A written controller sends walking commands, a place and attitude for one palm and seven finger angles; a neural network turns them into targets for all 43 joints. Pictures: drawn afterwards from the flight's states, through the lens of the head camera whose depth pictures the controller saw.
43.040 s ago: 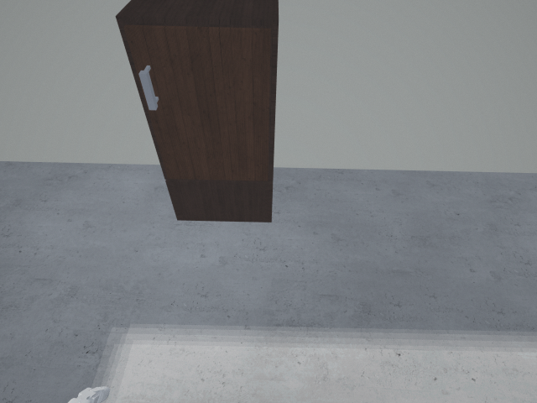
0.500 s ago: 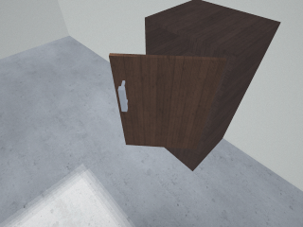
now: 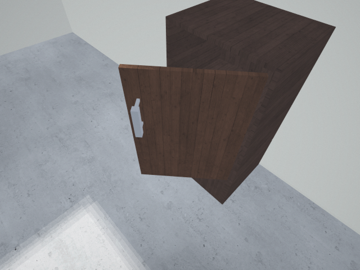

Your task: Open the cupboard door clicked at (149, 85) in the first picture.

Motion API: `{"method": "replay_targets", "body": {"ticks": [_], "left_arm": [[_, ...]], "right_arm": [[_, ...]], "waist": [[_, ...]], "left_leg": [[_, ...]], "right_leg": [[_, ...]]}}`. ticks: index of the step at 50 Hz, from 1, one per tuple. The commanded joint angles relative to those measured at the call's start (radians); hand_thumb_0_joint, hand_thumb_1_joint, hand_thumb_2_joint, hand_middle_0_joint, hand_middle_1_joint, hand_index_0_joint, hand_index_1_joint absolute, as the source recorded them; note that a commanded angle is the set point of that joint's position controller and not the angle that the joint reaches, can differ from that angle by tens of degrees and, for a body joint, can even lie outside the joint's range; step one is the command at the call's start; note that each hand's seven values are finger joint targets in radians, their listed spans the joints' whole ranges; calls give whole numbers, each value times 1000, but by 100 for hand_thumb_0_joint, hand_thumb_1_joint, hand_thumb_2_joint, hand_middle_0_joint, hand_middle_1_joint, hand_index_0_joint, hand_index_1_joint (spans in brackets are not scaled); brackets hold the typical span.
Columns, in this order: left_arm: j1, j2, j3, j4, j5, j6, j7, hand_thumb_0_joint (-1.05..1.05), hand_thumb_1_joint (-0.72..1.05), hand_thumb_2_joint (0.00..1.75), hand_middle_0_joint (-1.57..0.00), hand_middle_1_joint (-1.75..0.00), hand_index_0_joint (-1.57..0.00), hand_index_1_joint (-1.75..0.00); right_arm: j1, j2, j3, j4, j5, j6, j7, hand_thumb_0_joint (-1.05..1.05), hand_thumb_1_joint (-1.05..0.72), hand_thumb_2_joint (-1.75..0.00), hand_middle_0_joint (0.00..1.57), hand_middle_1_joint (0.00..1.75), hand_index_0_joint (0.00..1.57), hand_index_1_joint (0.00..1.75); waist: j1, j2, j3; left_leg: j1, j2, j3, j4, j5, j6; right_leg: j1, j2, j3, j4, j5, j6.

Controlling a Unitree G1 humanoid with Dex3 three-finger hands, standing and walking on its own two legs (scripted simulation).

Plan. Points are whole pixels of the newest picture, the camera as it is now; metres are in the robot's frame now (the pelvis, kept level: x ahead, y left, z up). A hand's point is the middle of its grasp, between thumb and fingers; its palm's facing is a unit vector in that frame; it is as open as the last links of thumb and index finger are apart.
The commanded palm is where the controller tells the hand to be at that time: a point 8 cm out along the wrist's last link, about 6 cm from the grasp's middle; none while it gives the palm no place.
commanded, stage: look again from close up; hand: left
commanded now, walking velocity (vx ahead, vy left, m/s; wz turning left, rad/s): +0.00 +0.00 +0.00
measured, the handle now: (138, 118) +0.56 +0.17 -0.04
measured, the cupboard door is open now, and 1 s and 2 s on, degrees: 41 41 41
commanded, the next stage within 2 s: raise the hand with hooked fingers in 0.20 s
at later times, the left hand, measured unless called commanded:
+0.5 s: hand (105, 216) +0.23 +0.18 -0.02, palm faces +0.24 -0.97 -0.11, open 7.6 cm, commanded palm +0.13 +0.23 -0.07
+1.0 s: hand (109, 235) +0.20 +0.18 -0.06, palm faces -0.10 -0.99 -0.06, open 10.3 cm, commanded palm +0.16 +0.24 -0.05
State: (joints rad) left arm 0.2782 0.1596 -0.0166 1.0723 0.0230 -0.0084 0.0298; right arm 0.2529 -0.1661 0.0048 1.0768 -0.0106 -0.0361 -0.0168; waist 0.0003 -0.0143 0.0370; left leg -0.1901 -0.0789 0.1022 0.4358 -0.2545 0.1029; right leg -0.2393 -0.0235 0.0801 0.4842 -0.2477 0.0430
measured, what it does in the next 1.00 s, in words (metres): lowers itself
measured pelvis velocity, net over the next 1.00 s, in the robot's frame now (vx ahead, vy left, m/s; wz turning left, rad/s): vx -0.03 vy -0.06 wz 0.07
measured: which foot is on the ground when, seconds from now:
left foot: down 0.00-1.00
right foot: down 0.00-1.00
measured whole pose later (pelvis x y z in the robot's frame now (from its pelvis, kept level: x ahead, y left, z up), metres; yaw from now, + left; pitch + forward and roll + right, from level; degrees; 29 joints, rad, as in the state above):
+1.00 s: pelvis -0.03 -0.06 -0.10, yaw +4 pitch +16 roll -2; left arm 0.15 0.37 0.29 0.22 -0.36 -0.34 -0.55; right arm 0.18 -0.21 0.04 0.58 0.04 -0.24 -0.06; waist 0.01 0.03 -0.11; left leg -0.97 0.01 -0.03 1.24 -0.54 0.01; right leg -0.95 0.03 -0.14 1.18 -0.51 -0.08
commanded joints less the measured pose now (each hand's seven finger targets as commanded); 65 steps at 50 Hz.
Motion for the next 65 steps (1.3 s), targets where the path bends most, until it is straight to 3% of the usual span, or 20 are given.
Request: {"method": "replay_targets", "body": {"ticks": [1, 14, 15, 16, 17, 18, 19, 20, 22, 25, 27, 31, 35, 37, 40, 43, 49, 53, 58, 65], "left_arm": [[54, 105, 21, -32, -8, -16, 12, 0, 90, 90, -20, -30, -20, -30], [0, 134, 31, -56, -9, -11, 14, 0, 90, 90, -20, -30, -20, -30], [84, 121, 30, -17, -1, -19, 50, 0, 90, 90, -20, -30, -20, -30], [-704, 472, 319, -1560, -162, -207, 55, 0, 88, 89, -20, -32, -20, -32], [-166, 340, 240, -1231, -76, -155, 54, 0, 85, 88, -20, -33, -20, -33], [-106, 269, 212, -1101, -109, -116, 84, 0, 83, 87, -21, -34, -21, -34], [159, -13, 38, -914, -141, -34, 66, 0, 81, 86, -21, -36, -21, -36], [-12, 28, 71, -1067, -170, -65, 38, 0, 78, 85, -21, -37, -21, -37], [130, 58, 149, -957, -189, -169, -42, 0, 74, 83, -21, -40, -21, -40], [354, 52, 230, -779, -245, -353, -196, 0, 67, 80, -22, -45, -22, -45], [368, 84, 278, -783, -285, -501, -326, 0, 62, 78, -22, -48, -22, -48], [188, 239, 407, -809, -356, -644, -520, 0, 53, 74, -23, -54, -23, -54], [-152, 317, 428, -1097, -430, -693, -536, 0, 43, 70, -23, -60, -23, -60], [-261, 327, 406, -1249, -438, -727, -518, 0, 39, 68, -24, -63, -24, -63], [-223, 290, 312, -1246, -428, -696, -541, 0, 32, 65, -24, -68, -24, -68], [-230, 349, 339, -1101, -406, -567, -563, 0, 25, 62, -25, -72, -25, -72], [-57, 403, 495, -965, -446, -290, -566, 0, 11, 56, -26, -81, -26, -81], [-49, 385, 553, -1018, -469, -357, -489, 0, 1, 52, -26, -87, -26, -87], [-155, 312, 426, -985, -421, -483, -495, 0, -10, 47, -27, -94, -27, -94], [-211, 424, 460, -1075, -422, -485, -550, 0, -27, 40, -28, -105, -28, -105]], "right_arm": [[47, -119, -23, -29, 2, -17, -15, 0, -90, -90, 20, 30, 20, 30], [27, -133, -28, -20, -1, -11, -21, 0, -90, -90, 20, 30, 20, 30], [-26, -161, -28, -84, 13, -5, -14, 0, -90, -90, 20, 30, 20, 30], [23, -287, -76, -428, 53, -147, -29, 0, -90, -90, 20, 30, 20, 30], [-39, -203, -36, -374, 28, -254, -70, 0, -90, -90, 20, 30, 20, 30], [-40, -202, -44, -298, 22, -269, -70, 0, -90, -90, 20, 30, 20, 30], [2, -135, -45, -285, 45, -260, -48, 0, -90, -90, 20, 30, 20, 30], [-37, -184, -61, -369, 33, -270, -24, 0, -90, -90, 20, 30, 20, 30], [-51, -210, -85, -422, 13, -272, -14, 0, -90, -90, 20, 30, 20, 30], [-93, -216, -96, -509, 17, -245, 3, 0, -90, -90, 20, 30, 20, 30], [-122, -225, -108, -564, 20, -253, 8, 0, -90, -90, 20, 30, 20, 30], [-139, -231, -103, -658, 39, -268, 16, 0, -90, -90, 20, 30, 20, 30], [-124, -212, -89, -711, 39, -279, -12, 0, -90, -90, 20, 30, 20, 30], [-102, -215, -79, -690, 33, -288, -31, 0, -90, -90, 20, 30, 20, 30], [-87, -236, -64, -647, 41, -303, -55, 0, -90, -90, 20, 30, 20, 30], [-65, -249, -57, -615, 52, -300, -71, 0, -90, -90, 20, 30, 20, 30], [-89, -224, -50, -692, 66, -245, -58, 0, -90, -90, 20, 30, 20, 30], [-86, -196, -53, -688, 51, -252, -42, 0, -90, -90, 20, 30, 20, 30], [-43, -225, -60, -657, 46, -269, -32, 0, -90, -90, 20, 30, 20, 30], [-6, -267, -61, -667, 57, -287, -51, 0, -90, -90, 20, 30, 20, 30]], "waist": [[0, 16, -28], [-2, 3, -18], [20, -36, -45], [-73, 59, -560], [-3, 251, -452], [-1, 270, -370], [-41, 188, -209], [-31, 145, -86], [-6, 5, -54], [35, -272, -83], [53, -306, -174], [57, -36, -307], [12, 123, -399], [-19, 178, -454], [-53, 148, -398], [-66, 118, -365], [41, -23, -482], [57, -46, -467], [-16, -7, -362], [5, 124, -473]], "left_leg": [[48, 187, -163, -77, 269, -38], [76, 185, -149, -55, 339, -44], [46, 231, -131, 103, 517, -74], [246, 123, -209, 15, 695, -135], [390, 188, -212, -38, 867, -144], [300, 173, -181, -28, 888, -188], [237, 182, -186, -43, 782, -179], [114, 172, -194, 8, 706, -166], [-54, 138, -174, 137, 467, -157], [-356, 77, -128, 295, 220, -134], [-476, 50, -97, 391, 146, -130], [-623, 24, -71, 544, -6, -119], [-688, 51, -84, 667, -159, -83], [-634, 68, -104, 695, -119, -66], [-655, 88, -124, 703, -157, -52], [-708, 86, -136, 711, -123, -51], [-737, 66, -131, 641, -25, -66], [-755, 75, -144, 623, 2, -80], [-725, 76, -138, 620, -69, -69], [-540, 80, -178, 531, -47, -76]], "right_leg": [[11, -56, 43, -19, 196, -74], [34, -59, 45, -9, 265, -82], [39, -90, 18, -11, 384, -52], [61, 8, -87, 78, 429, -79], [-81, 40, -115, 188, 88, -82], [-101, 21, -134, 213, -24, -81], [-199, 15, -136, 189, -95, -54], [-218, -7, -130, 161, -46, -55], [-245, 12, -166, 108, 10, -69], [-281, 18, -181, 229, 159, -74], [-318, 15, -151, 342, 197, -69], [-390, -7, -24, 440, 26, -74], [-475, -9, 94, 406, -339, -64], [-493, 9, 76, 431, -297, -73], [-543, 24, 62, 424, -336, -75], [-531, 33, 48, 428, -265, -63], [-299, -10, 52, 384, -124, -29], [-297, -8, 34, 420, -31, -29], [-496, 26, -25, 447, -199, -56], [-528, 44, -109, 487, -156, -80]]}}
